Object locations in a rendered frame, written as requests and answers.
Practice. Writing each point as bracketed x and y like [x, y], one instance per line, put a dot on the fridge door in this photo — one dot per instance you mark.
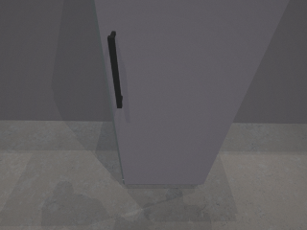
[184, 69]

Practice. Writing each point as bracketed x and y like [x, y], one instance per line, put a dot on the handle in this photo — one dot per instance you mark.
[114, 68]

